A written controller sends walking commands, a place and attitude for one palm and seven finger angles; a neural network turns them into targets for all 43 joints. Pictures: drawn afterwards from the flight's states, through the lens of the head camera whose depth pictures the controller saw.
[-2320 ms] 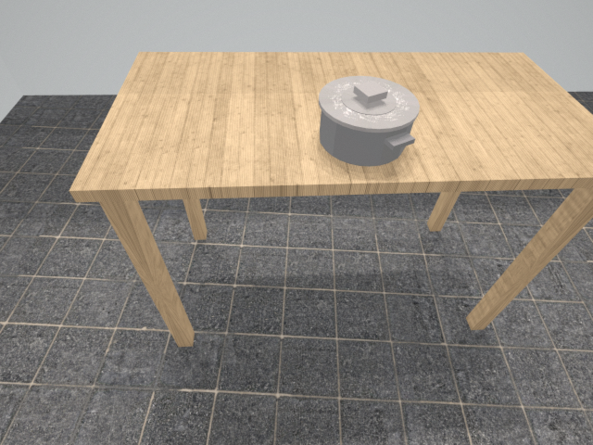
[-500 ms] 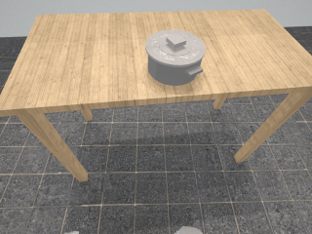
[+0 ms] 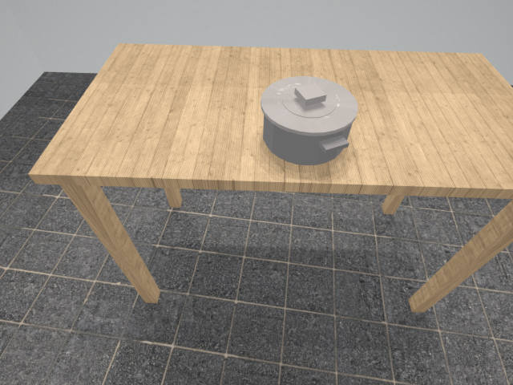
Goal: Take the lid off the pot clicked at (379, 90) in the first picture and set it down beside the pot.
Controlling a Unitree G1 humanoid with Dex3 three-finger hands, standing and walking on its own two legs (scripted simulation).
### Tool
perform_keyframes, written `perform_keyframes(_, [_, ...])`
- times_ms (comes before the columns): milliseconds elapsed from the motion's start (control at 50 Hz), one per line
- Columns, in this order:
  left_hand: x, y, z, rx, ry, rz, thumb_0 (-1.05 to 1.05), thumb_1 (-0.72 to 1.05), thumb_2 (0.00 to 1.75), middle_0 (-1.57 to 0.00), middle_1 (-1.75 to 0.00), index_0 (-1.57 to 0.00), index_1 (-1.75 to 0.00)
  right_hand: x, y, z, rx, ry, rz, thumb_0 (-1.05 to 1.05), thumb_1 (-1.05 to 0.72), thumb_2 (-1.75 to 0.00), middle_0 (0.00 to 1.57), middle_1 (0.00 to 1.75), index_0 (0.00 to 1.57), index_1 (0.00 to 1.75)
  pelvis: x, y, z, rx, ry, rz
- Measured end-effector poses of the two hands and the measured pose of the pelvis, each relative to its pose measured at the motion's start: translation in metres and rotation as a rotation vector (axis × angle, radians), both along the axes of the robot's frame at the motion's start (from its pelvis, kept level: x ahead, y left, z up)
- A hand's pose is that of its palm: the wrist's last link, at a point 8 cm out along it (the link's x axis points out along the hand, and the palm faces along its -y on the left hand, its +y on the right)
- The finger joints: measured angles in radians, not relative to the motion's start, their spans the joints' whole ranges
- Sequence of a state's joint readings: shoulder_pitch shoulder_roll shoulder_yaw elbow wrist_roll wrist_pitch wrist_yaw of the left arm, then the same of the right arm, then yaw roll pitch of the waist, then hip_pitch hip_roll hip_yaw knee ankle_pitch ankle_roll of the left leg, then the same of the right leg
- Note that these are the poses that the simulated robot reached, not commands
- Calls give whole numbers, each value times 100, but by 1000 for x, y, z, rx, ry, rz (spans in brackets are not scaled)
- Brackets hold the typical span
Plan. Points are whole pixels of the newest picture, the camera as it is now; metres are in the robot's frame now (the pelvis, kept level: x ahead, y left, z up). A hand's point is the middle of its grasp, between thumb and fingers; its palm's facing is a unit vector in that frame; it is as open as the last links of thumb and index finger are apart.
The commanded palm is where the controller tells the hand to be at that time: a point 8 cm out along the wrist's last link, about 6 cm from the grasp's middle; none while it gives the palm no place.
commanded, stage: take the last steps up to it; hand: left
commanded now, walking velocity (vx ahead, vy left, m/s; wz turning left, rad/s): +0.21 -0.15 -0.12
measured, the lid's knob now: (310, 94) +0.63 -0.05 +0.12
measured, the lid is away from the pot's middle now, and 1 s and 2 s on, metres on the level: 0.00 0.00 0.00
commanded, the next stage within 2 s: come to a stop and stand still in 0.36 s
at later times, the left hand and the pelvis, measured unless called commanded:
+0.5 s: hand (218, 358) +0.20 +0.09 -0.18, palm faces -0.04 -0.98 -0.22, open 7.4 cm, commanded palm none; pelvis +0.11 -0.10 -0.02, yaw -3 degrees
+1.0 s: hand (191, 365) +0.18 +0.14 -0.20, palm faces +0.03 -0.98 -0.21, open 7.4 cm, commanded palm none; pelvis +0.14 -0.05 -0.02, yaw -3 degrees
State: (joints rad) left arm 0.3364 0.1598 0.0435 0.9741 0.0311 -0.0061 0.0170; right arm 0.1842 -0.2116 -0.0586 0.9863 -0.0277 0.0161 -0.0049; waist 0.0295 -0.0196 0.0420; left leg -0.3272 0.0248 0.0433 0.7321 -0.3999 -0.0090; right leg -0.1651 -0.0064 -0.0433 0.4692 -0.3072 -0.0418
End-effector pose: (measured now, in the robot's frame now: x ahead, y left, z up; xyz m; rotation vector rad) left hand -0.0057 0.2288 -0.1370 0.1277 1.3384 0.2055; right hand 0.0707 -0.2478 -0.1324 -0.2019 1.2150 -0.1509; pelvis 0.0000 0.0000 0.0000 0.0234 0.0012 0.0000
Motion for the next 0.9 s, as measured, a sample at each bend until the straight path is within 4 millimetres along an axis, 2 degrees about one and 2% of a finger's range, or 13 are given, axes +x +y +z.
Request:
perform_keyframes(60, [-20,0,-17,-41,81,24,1,91,90,-20,-30,-20,-30,19,10,-1,-11,-53,14,0,-91,-90,20,30,19,30,11,3,-9,-26,3,-10])
perform_keyframes(100, [-26,-2,-24,-60,138,18,1,91,90,-20,-30,-20,-30,23,16,0,-11,-64,9,0,-91,-90,20,30,20,30,17,2,-12,-14,-1,-18])
perform_keyframes(140, [-21,-4,-25,-71,168,1,1,91,90,-20,-30,-20,-29,18,18,4,-8,-49,0,0,-91,-90,20,30,20,30,24,-3,-9,-12,-1,-24])
perform_keyframes(180, [-7,-7,-22,-77,162,-7,1,91,90,-20,-30,-20,-29,8,15,6,-19,-15,-27,0,-92,-90,21,30,20,30,32,-8,-5,-14,2,-25])
perform_keyframes(260, [38,-16,-17,-74,92,-21,1,91,90,-20,-30,-20,-29,-15,-5,8,-35,88,-64,0,-93,-90,21,30,20,30,47,-22,0,-17,10,-29])
perform_keyframes(340, [97,-34,-13,-57,13,-67,1,91,90,-20,-29,-20,-29,-33,-30,2,-24,184,-110,0,-92,-90,21,30,20,30,66,-43,-2,-18,14,-46])
perform_keyframes(420, [160,-60,-16,-21,-66,-136,1,91,90,-20,-29,-20,-29,-39,-63,-17,-1,247,-168,0,-91,-90,21,30,20,30,92,-76,-17,-9,14,-58])
perform_keyframes(460, [184,-73,-19,3,-108,-150,1,91,90,-20,-29,-20,-29,-36,-81,-28,2,280,-178,0,-91,-90,21,30,20,30,101,-90,-25,-16,12,-59])
perform_keyframes(500, [198,-87,-16,9,-130,-147,1,91,90,-20,-29,-20,-29,-22,-96,-28,-7,289,-177,0,-91,-90,21,30,20,30,108,-99,-23,-27,5,-58])
perform_keyframes(580, [211,-112,-10,-3,-123,-143,0,91,90,-20,-29,-20,-29,23,-114,-16,-26,205,-170,1,-91,-90,20,30,20,30,124,-110,-12,-33,4,-70])
perform_keyframes(680, [221,-123,-8,-6,-129,-125,0,93,90,-20,-30,-20,-30,82,-117,-9,-15,102,-144,0,-91,-90,20,30,19,30,139,-116,-7,-41,2,-69])
perform_keyframes(780, [216,-113,-9,6,-121,-93,0,92,90,-20,-30,-20,-30,133,-102,-5,5,22,-96,0,-91,-90,20,30,19,30,144,-108,-7,-40,-7,-66])
perform_keyframes(900, [195,-78,-13,18,-73,-74,1,91,90,-20,-30,-20,-30,174,-72,5,13,-74,-50,0,-91,-90,20,30,20,30,141,-84,-7,-29,-9,-61])
